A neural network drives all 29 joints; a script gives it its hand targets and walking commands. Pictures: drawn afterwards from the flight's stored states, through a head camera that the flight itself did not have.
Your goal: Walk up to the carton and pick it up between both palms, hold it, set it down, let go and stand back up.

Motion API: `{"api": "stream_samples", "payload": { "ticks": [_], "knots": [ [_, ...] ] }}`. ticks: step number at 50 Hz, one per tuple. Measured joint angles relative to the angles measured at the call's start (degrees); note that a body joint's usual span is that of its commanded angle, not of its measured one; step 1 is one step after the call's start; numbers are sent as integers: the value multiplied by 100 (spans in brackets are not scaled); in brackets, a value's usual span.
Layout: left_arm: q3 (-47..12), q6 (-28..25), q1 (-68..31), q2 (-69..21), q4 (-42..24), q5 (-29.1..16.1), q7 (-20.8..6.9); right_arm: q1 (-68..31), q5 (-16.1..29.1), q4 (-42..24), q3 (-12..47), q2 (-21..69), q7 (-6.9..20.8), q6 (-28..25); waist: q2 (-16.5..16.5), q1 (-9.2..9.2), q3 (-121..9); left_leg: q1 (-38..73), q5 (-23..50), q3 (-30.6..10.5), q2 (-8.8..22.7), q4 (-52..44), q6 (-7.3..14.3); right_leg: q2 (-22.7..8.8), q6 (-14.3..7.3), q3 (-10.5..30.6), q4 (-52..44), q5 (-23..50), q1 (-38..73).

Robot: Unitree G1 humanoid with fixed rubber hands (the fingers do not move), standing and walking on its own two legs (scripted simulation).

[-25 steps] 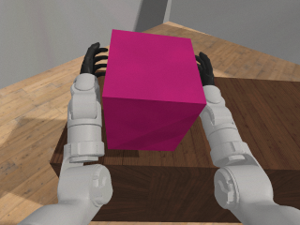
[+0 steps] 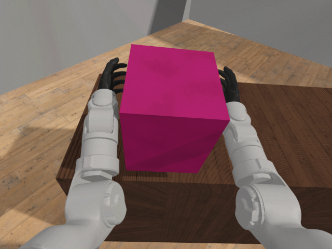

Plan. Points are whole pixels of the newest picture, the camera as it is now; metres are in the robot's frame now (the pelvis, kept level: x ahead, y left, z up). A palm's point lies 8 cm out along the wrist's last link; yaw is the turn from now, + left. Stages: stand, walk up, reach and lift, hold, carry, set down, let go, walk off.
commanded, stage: set down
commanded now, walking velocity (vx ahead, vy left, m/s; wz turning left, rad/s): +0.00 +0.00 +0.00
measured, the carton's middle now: (167, 114) +0.40 +0.00 +0.12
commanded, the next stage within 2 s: none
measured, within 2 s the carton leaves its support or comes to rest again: rests again in 1.54 s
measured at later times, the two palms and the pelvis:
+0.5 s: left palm (110, 99) +0.43 +0.15 +0.15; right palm (224, 106) +0.41 -0.14 +0.15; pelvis +0.01 +0.00 +0.00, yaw -1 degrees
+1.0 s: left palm (111, 105) +0.43 +0.15 +0.13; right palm (222, 111) +0.41 -0.14 +0.13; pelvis +0.01 +0.00 +0.00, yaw -1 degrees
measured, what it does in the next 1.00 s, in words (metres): stands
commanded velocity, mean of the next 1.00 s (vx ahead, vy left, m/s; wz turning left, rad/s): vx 0.00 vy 0.00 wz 0.00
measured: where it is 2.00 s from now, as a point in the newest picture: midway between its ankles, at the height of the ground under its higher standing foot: outside the picture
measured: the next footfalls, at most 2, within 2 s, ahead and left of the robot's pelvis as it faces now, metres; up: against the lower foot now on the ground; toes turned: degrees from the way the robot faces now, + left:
none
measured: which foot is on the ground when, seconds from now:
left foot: down 0.00-1.00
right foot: down 0.00-1.00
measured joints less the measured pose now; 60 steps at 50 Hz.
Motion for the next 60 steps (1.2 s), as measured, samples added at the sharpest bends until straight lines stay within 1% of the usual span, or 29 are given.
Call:
{"api": "stream_samples", "payload": {
  "ticks": [8, 17, 34, 48, 60],
  "knots": [
    [139, -290, -39, 48, 405, -81, -11, -51, -293, 136, -243, 98, 11, -61, 46, 76, -87, -75, 37, -17, 4, -71, -11, 8, -14, -18, -20, 2, -93],
    [256, -577, -72, 82, 806, -97, -46, -28, -580, 244, -539, 214, 33, -167, 34, 82, -96, -101, 20, -1, 3, -107, -18, 7, -11, -3, -53, -9, -127],
    [257, -920, 117, 18, 1030, -162, 46, 139, -713, 316, -637, 241, 111, -371, 80, 170, -161, -316, -52, 82, 23, -32, -9, 20, 5, 80, -77, 5, -327],
    [449, -1164, 31, -15, 1383, -67, 18, 171, -1132, 301, -1072, 365, 241, -429, 110, 189, -203, -387, -6, 93, 9, -71, 8, 6, 15, 87, -64, 27, -425],
    [573, -1385, 46, -85, 1484, 30, -28, 274, -1454, 167, -1386, 483, 388, -559, 122, 256, -194, -482, 34, 139, 3, -112, 22, -2, 23, 130, -52, 54, -561]
  ]
}}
